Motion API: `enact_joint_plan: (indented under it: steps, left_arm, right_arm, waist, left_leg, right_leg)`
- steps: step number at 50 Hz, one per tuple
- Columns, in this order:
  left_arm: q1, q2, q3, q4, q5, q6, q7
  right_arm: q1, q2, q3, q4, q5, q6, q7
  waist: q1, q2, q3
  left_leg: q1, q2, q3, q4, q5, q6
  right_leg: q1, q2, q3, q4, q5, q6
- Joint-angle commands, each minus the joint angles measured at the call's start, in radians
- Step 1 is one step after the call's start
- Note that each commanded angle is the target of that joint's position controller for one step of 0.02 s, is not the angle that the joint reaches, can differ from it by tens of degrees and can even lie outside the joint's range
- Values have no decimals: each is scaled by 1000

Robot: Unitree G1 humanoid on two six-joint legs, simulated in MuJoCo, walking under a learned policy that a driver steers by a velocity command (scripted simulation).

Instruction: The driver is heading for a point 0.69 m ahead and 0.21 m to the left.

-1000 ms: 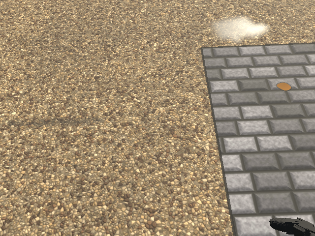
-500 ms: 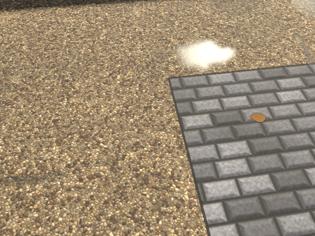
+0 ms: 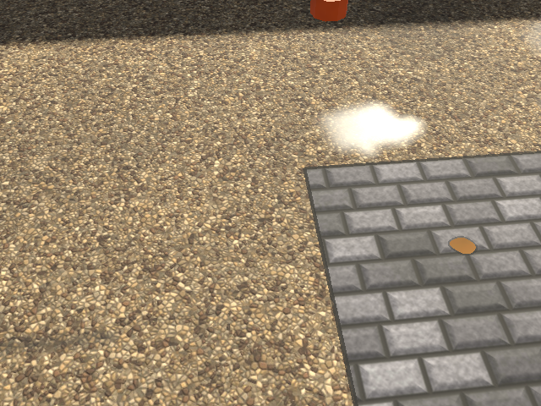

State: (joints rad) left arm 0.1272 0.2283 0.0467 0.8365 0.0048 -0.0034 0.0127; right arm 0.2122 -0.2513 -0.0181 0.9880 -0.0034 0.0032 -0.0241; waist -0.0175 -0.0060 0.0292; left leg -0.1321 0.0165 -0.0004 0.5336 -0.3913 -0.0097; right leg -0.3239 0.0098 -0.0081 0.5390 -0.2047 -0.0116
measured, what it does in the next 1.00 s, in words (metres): walks ahead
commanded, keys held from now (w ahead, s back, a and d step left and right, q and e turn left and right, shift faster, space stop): no key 0.42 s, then w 0.28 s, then w+q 0.30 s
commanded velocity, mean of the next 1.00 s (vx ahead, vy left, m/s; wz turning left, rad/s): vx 0.19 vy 0.00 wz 0.08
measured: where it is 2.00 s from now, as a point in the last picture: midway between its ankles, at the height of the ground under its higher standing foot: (214, 341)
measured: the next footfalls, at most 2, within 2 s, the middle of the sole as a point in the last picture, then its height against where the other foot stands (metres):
left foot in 1.20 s outside the picture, level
right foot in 1.68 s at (248, 306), level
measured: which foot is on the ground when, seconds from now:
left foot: down 0.00-0.70, up 0.72-1.00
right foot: down 0.00-1.00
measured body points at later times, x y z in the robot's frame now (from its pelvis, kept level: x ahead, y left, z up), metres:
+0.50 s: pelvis +0.00 +0.01 +0.00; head +0.00 +0.01 +0.45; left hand +0.09 +0.27 -0.14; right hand +0.01 -0.25 -0.15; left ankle -0.07 +0.12 -0.73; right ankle +0.05 -0.11 -0.73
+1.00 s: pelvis +0.16 -0.03 +0.01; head +0.17 -0.03 +0.46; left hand +0.09 +0.20 -0.14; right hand +0.32 -0.27 -0.11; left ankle +0.30 +0.15 -0.67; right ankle +0.07 -0.12 -0.73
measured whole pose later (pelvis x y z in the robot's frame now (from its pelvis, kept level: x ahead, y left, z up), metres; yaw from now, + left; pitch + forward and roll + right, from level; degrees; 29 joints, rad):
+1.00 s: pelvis +0.16 -0.03 +0.01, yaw +7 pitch +0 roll -1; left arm 0.38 0.19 0.03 1.10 0.02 -0.10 0.02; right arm 0.14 -0.25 -0.07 0.93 0.03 -0.05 0.02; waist 0.05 0.03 0.01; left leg -0.69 0.09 -0.06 0.86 -0.03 0.04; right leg 0.08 0.04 -0.18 0.20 -0.28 -0.04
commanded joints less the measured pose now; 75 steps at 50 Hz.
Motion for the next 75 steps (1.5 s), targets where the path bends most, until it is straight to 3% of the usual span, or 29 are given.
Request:
enact_joint_plan:
  steps: [1,21,22,24,26,27,29,31,33,34,35,36,37,38,41,47,53,55,57,59,60,61,62,63,64,65,67,70,75]
  left_arm:
    - [-24,103,27,-33,-1,-3,5]
    - [-31,108,25,146,-4,16,27]
    - [-15,99,23,162,-4,18,27]
    - [-21,105,27,171,-10,16,27]
    - [-86,98,25,145,-15,-9,16]
    - [-103,93,23,134,-21,-26,7]
    - [-103,91,24,130,-34,-53,-10]
    - [-69,80,24,141,-42,-74,-23]
    - [113,99,46,220,-37,-77,-25]
    - [241,141,65,253,-35,-77,-23]
    - [372,256,90,274,-33,-80,-21]
    - [401,211,65,283,-17,-94,-31]
    - [304,161,44,259,-13,-109,-29]
    - [225,120,29,230,-13,-116,-29]
    - [164,68,4,216,-1,-116,-27]
    - [213,127,8,217,19,-108,6]
    - [287,145,16,218,-4,-92,19]
    - [279,164,24,209,-9,-80,19]
    - [251,197,34,186,-9,-66,26]
    - [209,218,39,155,-8,-51,31]
    - [221,192,28,130,4,-61,27]
    - [295,40,-14,74,1,-100,3]
    - [164,127,3,38,-36,-153,-14]
    - [88,164,14,4,-68,-172,-18]
    - [82,159,14,6,-55,-176,-9]
    - [94,171,27,18,-31,-165,1]
    - [130,166,36,12,-11,-133,2]
    - [47,138,32,-34,14,-108,10]
    - [-155,105,17,-104,5,-116,3]
  right_arm:
    - [34,-110,-20,-12,0,-2,-4]
    - [72,-77,-5,67,-4,-16,-8]
    - [97,-74,-6,79,-2,-15,-9]
    - [100,-121,-22,71,9,-12,-14]
    - [115,-183,-45,57,21,-24,-18]
    - [114,-196,-54,54,25,-36,-20]
    - [122,-159,-52,53,23,-58,-16]
    - [104,-145,-52,44,34,-63,-6]
    - [75,-154,-53,29,30,-61,3]
    - [52,-138,-47,17,27,-66,5]
    - [48,-61,-26,-28,21,-78,3]
    - [24,-63,-29,-48,37,-93,1]
    - [14,-88,-38,-53,70,-103,7]
    - [14,-96,-41,-47,76,-107,14]
    - [32,-90,-63,-27,51,-91,20]
    - [-102,-28,-53,-98,38,-65,36]
    - [-285,-6,-31,-202,30,-66,73]
    - [-292,-20,-36,-229,32,-66,88]
    - [-223,-65,-59,-235,33,-62,99]
    - [50,-165,-115,-178,39,-54,92]
    - [185,-244,-146,-152,39,-40,65]
    - [140,-309,-150,-185,36,-45,58]
    - [167,-228,-123,-178,20,-55,59]
    - [129,-175,-110,-176,10,-71,56]
    - [44,-141,-99,-193,14,-86,62]
    - [-22,-109,-88,-211,13,-94,63]
    - [-60,-109,-83,-229,9,-95,56]
    - [-2,-155,-92,-223,17,-97,34]
    - [89,-172,-97,-214,24,-81,13]
  waist:
    - [-1,13,-62]
    - [9,13,1]
    - [7,23,-16]
    - [0,85,43]
    - [-27,167,136]
    - [-29,176,173]
    - [-24,164,199]
    - [6,137,178]
    - [83,111,82]
    - [141,29,20]
    - [162,-272,-56]
    - [158,-268,-105]
    - [112,-156,-12]
    - [82,-104,31]
    - [34,-93,63]
    - [48,-36,95]
    - [87,-25,137]
    - [62,-44,118]
    - [0,-97,34]
    - [-148,-103,-123]
    - [-186,26,-211]
    - [-57,264,-330]
    - [-121,150,-363]
    - [-104,122,-226]
    - [-42,-7,-128]
    - [0,-27,-99]
    - [49,-3,-66]
    - [39,14,-24]
    - [-41,68,-1]
  left_leg:
    - [-121,37,-33,-100,255,23]
    - [-142,27,-24,-176,149,29]
    - [-136,25,-25,-195,41,37]
    - [-163,63,-97,-248,-247,95]
    - [-140,219,-298,-357,-428,187]
    - [-122,294,-375,-388,-411,228]
    - [-21,326,-383,-371,-258,241]
    - [-13,270,-275,-313,-123,198]
    - [-161,170,-152,-184,86,153]
    - [-237,106,-67,26,254,114]
    - [-457,-36,68,400,123,24]
    - [-556,-70,-68,649,-170,26]
    - [-636,-15,-148,755,-129,63]
    - [-640,33,-149,754,-28,93]
    - [-552,92,-128,602,161,104]
    - [-630,87,-90,390,343,43]
    - [-592,72,36,147,420,72]
    - [-547,42,75,109,353,104]
    - [-405,-26,132,121,263,144]
    - [-27,-99,127,67,259,207]
    - [259,35,-122,21,170,261]
    - [542,309,-768,-160,-24,476]
    - [535,316,-856,-291,-65,445]
    - [429,285,-691,-289,10,389]
    - [246,236,-552,-293,154,352]
    - [118,191,-448,-297,250,321]
    - [-31,148,-374,-329,332,314]
    - [-131,120,-299,-357,406,318]
    - [-153,50,-245,-325,324,237]
  right_leg:
    - [191,-59,62,-27,334,-52]
    - [202,-46,54,-83,188,-19]
    - [205,-28,35,-75,72,-17]
    - [106,31,-29,7,-222,-11]
    - [-72,32,-63,167,-225,-13]
    - [-147,-14,-32,229,-193,-24]
    - [-263,-67,0,264,-247,-44]
    - [-161,-63,-33,98,-216,-55]
    - [205,35,-111,-16,-47,-41]
    - [362,-20,-1,-65,-51,-68]
    - [530,-259,438,-244,-184,-204]
    - [539,-397,734,-376,-271,-289]
    - [468,-411,647,-365,-321,-268]
    - [406,-365,502,-371,-309,-221]
    - [303,-254,183,-397,-25,-120]
    - [280,-250,-11,-449,201,-138]
    - [357,-273,-158,-431,320,-125]
    - [418,-290,-193,-353,537,-111]
    - [456,-301,-219,-188,915,-93]
    - [344,-265,-232,190,980,-57]
    - [88,-207,-230,512,593,-15]
    - [-326,38,-97,911,-312,43]
    - [-428,13,122,974,-319,4]
    - [-488,-40,115,933,-242,-30]
    - [-438,-91,113,824,-164,-35]
    - [-358,-125,111,728,-130,-28]
    - [-260,-151,112,635,-105,-2]
    - [-275,-141,74,465,-3,54]
    - [-227,-59,53,71,306,68]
